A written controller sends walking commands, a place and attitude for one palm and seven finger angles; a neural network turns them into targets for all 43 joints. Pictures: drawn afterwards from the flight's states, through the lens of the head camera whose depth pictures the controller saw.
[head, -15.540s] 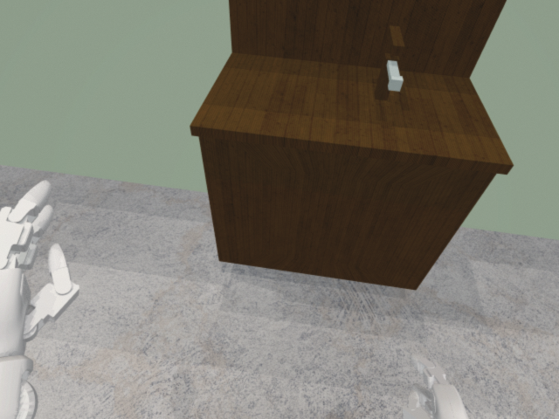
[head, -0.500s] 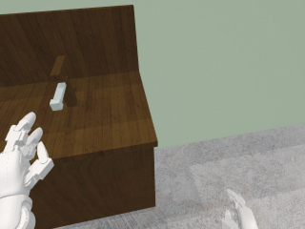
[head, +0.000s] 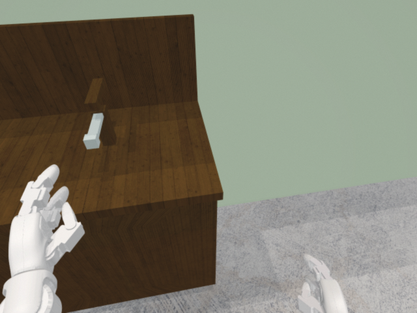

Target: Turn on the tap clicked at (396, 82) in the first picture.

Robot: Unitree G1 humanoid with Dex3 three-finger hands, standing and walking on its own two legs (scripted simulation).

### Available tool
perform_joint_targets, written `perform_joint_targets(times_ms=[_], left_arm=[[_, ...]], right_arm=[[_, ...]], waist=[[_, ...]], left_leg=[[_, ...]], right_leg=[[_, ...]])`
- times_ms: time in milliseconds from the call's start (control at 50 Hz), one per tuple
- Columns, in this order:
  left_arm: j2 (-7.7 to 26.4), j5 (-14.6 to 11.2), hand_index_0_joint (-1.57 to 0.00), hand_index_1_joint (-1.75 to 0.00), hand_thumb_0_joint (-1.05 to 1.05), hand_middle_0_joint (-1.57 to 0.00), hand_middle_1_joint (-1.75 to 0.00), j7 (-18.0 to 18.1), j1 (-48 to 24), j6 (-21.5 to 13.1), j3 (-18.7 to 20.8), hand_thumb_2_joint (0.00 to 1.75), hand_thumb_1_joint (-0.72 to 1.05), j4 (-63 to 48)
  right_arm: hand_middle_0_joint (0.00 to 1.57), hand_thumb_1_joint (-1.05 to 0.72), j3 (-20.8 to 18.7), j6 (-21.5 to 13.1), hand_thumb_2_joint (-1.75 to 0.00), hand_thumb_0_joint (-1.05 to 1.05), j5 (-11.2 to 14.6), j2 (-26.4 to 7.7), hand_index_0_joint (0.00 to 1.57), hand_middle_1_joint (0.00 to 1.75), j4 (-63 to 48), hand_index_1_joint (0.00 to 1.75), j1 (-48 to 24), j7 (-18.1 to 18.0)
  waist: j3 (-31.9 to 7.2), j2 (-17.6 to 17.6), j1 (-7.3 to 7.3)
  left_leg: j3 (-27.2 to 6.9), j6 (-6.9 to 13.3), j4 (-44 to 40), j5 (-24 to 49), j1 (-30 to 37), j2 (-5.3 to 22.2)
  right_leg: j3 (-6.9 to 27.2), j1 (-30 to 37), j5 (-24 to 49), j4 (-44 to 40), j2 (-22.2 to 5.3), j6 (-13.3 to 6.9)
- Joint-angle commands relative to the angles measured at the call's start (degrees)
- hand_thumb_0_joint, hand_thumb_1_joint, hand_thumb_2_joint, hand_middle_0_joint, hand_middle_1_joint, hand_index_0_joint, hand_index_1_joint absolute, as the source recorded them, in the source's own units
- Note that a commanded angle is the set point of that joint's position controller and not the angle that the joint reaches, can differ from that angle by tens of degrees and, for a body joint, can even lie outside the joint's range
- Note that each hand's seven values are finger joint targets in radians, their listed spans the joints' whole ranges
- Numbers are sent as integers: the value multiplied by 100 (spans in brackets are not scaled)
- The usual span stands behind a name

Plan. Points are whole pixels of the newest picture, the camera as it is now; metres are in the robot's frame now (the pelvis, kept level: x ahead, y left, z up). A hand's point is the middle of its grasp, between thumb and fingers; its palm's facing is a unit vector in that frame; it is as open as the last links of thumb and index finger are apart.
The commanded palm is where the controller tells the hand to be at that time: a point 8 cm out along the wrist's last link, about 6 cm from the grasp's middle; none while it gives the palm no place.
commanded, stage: turn the palm inward beside the body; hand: left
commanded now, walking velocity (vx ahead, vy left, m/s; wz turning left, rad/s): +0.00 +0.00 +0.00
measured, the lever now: (91, 141) +0.44 +0.36 +0.09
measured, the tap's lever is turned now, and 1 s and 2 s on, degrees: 0 0 0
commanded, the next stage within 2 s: reach beside the lever's end, fingers flat in 0.46 s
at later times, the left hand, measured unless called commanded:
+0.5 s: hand (98, 223) +0.19 +0.20 +0.15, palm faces +0.49 -0.87 -0.10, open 7.4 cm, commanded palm +0.14 +0.25 +0.16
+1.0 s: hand (88, 198) +0.24 +0.25 +0.14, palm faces +0.52 -0.85 -0.10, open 7.4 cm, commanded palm +0.19 +0.30 +0.14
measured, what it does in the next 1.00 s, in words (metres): stands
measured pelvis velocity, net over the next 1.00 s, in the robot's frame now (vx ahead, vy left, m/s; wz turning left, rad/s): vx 0.01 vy -0.03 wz -0.01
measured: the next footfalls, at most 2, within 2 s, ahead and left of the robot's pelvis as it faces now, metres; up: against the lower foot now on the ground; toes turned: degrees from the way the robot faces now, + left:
none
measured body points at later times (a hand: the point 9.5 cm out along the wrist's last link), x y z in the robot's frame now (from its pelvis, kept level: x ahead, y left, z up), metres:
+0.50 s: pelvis +0.01 -0.02 +0.00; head -0.02 -0.05 +0.45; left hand +0.16 +0.25 +0.15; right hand +0.22 -0.23 -0.07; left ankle +0.01 +0.11 -0.73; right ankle +0.01 -0.10 -0.73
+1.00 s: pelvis +0.01 -0.03 +0.00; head -0.01 -0.05 +0.45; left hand +0.21 +0.29 +0.14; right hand +0.20 -0.25 -0.09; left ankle +0.01 +0.11 -0.73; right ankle +0.01 -0.10 -0.73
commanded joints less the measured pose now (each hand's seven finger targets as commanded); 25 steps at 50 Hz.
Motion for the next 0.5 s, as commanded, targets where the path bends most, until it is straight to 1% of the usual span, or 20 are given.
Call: perform_joint_targets(times_ms=[0,20,60,80,120,140,160,180,220,240,260,280,320,340,360,400,420,440,460,480], left_arm=[[678,-35,-20,-30,0,-20,-30,44,-695,-367,456,90,90,-1351],[656,-54,-20,-30,0,-20,-30,23,-706,-335,422,90,90,-1353],[639,-80,-20,-30,0,-20,-30,-6,-679,-286,423,90,90,-1327],[614,-80,-20,-30,0,-20,-30,-32,-630,-261,390,90,90,-1272],[644,-70,-20,-30,0,-20,-30,-55,-626,-217,408,90,90,-1288],[737,-60,-20,-30,0,-20,-30,-50,-620,-201,500,90,90,-1289],[656,-61,-20,-30,0,-20,-30,-58,-638,-193,422,90,90,-1278],[704,-65,-20,-30,0,-20,-30,-54,-627,-187,479,90,90,-1273],[706,-73,-20,-30,0,-20,-30,-40,-643,-215,504,90,90,-1336],[774,-58,-20,-30,0,-20,-30,-20,-670,-227,557,90,90,-1330],[677,-69,-20,-30,0,-20,-30,-16,-654,-253,494,90,90,-1327],[678,-81,-20,-30,0,-20,-30,-4,-648,-270,512,90,90,-1282],[693,-81,-20,-30,0,-20,-30,-4,-637,-325,520,90,90,-1308],[733,-65,-20,-30,0,-20,-30,-3,-645,-336,536,90,90,-1310],[663,-69,-20,-30,0,-20,-30,-18,-619,-358,467,90,90,-1315],[702,-70,-20,-30,0,-20,-30,-22,-596,-383,502,90,90,-1318],[652,-70,-20,-30,0,-20,-30,-48,-562,-372,448,90,90,-1262],[724,-60,-20,-30,0,-20,-30,-46,-561,-369,501,90,90,-1283],[666,-69,-20,-30,0,-20,-30,-62,-555,-361,450,90,90,-1257],[682,-96,-20,-30,0,-20,-30,-65,-525,-355,500,90,90,-1227]], right_arm=[[20,-90,-252,-361,-90,0,8,-591,20,30,-914,30,-974,-84],[20,-90,-251,-363,-90,0,13,-595,20,30,-917,30,-992,-87],[20,-90,-244,-376,-90,0,27,-581,20,30,-899,30,-984,-94],[20,-90,-243,-366,-90,0,37,-587,20,30,-889,30,-968,-92],[20,-90,-254,-356,-90,0,26,-598,20,30,-904,30,-997,-97],[20,-90,-258,-351,-90,0,33,-601,20,30,-886,30,-972,-99],[20,-90,-246,-353,-90,0,45,-586,20,30,-901,30,-994,-92],[20,-90,-246,-353,-90,0,39,-576,20,30,-909,30,-994,-93],[20,-90,-254,-354,-90,0,29,-572,20,30,-913,30,-1013,-86],[20,-90,-258,-354,-90,0,36,-572,20,30,-892,30,-996,-86],[20,-90,-256,-367,-90,0,30,-553,20,30,-904,30,-1010,-80],[20,-90,-250,-369,-90,0,31,-553,20,30,-896,30,-978,-75],[20,-90,-273,-373,-90,0,19,-569,20,30,-902,30,-972,-70],[20,-90,-278,-372,-90,0,30,-570,20,30,-878,30,-953,-66],[20,-90,-279,-385,-90,0,31,-558,20,30,-896,30,-968,-64],[20,-90,-282,-394,-90,0,20,-570,20,30,-905,30,-942,-66],[20,-90,-290,-391,-90,0,31,-568,20,30,-901,30,-953,-68],[20,-90,-288,-384,-90,0,35,-574,20,30,-884,30,-923,-67],[20,-90,-281,-389,-90,0,43,-561,20,30,-901,30,-942,-68],[20,-90,-286,-396,-90,0,37,-559,20,30,-912,30,-955,-80]], waist=[[-277,103,-17],[-282,40,-31],[-261,84,-16],[-197,17,-28],[-254,-100,-27],[-255,-64,3],[-228,-36,-12],[-216,-44,8],[-289,-13,8],[-243,-30,18],[-286,50,1],[-244,-76,1],[-365,-148,-9],[-342,-86,4],[-350,-37,-7],[-399,-56,3],[-374,-96,-17],[-329,-25,-3],[-321,-60,-5],[-298,-268,-4]], left_leg=[[-78,-67,-762,530,-71,45],[-61,-54,-742,571,-53,35],[-59,-63,-778,635,-32,32],[-58,-57,-769,659,-41,35],[-20,-25,-724,788,6,28],[-23,-34,-738,791,14,23],[-13,-32,-748,767,-6,18],[-12,-26,-749,759,-12,16],[22,-12,-684,911,27,1],[28,-9,-681,864,29,1],[46,-6,-666,923,53,-7],[37,0,-653,941,16,-5],[72,22,-577,1042,50,-18],[75,14,-574,1026,51,-12],[86,18,-569,1053,67,-13],[97,29,-539,1101,58,-23],[124,45,-490,1096,63,-27],[114,36,-505,1063,52,-26],[114,35,-524,1044,31,-21],[112,53,-503,1047,25,-23]], right_leg=[[39,40,274,-598,18,53],[51,39,321,-614,13,63],[43,94,390,-643,8,59],[45,83,412,-645,13,59],[65,117,551,-659,1,75],[70,161,538,-690,12,68],[77,140,526,-690,-6,76],[87,150,522,-693,-5,79],[115,198,734,-670,-17,84],[113,185,645,-716,-4,87],[134,197,745,-699,-25,90],[128,193,805,-679,-25,102],[167,212,1004,-640,-39,127],[171,236,958,-670,-33,119],[184,237,1023,-649,-50,121],[201,253,1159,-609,-63,133],[227,211,1190,-625,-74,153],[240,245,1132,-660,-70,138],[236,247,1132,-642,-81,146],[247,234,1193,-644,-82,170]])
